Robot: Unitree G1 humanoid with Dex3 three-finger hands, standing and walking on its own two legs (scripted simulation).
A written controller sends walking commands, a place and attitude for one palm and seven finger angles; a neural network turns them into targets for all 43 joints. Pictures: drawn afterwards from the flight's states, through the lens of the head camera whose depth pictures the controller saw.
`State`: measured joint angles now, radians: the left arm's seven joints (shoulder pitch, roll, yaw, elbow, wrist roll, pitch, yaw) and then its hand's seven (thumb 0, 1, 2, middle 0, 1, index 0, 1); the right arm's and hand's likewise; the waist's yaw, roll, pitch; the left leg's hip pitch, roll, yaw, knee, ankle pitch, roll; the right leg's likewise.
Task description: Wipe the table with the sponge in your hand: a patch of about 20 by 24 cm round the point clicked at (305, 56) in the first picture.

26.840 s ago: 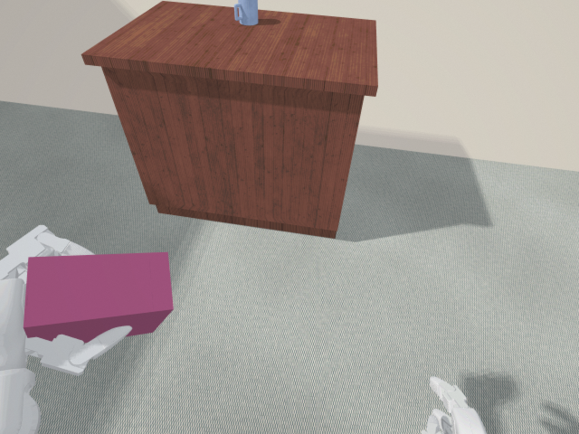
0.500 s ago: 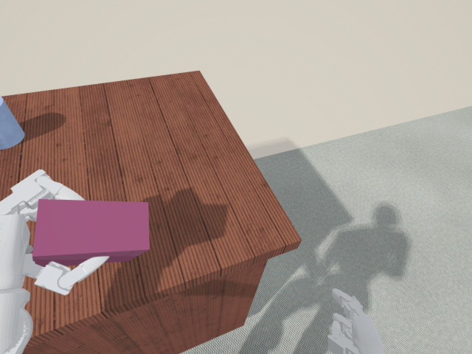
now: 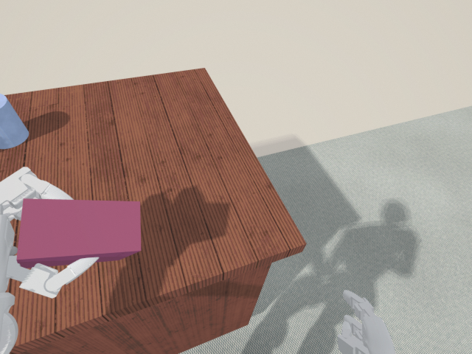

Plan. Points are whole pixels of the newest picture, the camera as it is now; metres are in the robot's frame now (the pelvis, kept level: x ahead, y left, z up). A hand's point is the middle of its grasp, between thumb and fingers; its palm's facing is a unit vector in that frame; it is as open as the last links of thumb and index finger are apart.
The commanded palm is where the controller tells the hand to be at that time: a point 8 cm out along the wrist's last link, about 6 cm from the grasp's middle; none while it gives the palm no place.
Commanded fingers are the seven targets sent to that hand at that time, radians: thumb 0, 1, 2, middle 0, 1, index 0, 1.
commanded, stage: come to a stop and stand still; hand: left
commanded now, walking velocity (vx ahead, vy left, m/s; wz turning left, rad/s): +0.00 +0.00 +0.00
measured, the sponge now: (97, 234) +0.23 +0.21 +0.13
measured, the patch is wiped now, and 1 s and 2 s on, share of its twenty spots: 0.00 0.00 0.00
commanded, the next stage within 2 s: look again from close up in 0.40 s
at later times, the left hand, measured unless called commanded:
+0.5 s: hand (71, 239) +0.21 +0.22 +0.16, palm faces +0.36 -0.85 -0.37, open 9.8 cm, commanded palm +0.16 +0.26 +0.17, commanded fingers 0.00 0.10 1.30 -1.20 -1.60 -1.20 -1.60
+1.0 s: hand (41, 182) +0.26 +0.26 +0.20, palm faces +0.44 -0.78 -0.45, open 9.8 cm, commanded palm +0.17 +0.26 +0.18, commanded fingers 0.00 0.10 1.30 -1.20 -1.60 -1.20 -1.60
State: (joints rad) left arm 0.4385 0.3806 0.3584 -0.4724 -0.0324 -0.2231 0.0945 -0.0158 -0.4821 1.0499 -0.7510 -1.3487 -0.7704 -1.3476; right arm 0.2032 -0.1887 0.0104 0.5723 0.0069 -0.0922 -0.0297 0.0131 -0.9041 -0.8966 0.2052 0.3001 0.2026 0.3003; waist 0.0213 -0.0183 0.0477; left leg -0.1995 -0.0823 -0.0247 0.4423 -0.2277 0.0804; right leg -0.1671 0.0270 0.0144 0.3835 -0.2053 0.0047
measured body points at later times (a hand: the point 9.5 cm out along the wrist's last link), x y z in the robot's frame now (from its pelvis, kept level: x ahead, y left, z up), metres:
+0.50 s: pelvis -0.01 -0.02 +0.00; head +0.00 +0.00 +0.45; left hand +0.18 +0.27 +0.18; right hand +0.16 -0.25 -0.07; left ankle +0.00 +0.06 -0.74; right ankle +0.00 -0.13 -0.74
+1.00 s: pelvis -0.01 -0.02 +0.00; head +0.00 -0.02 +0.45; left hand +0.23 +0.30 +0.23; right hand +0.18 -0.24 -0.09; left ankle +0.00 +0.06 -0.74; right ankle +0.00 -0.13 -0.74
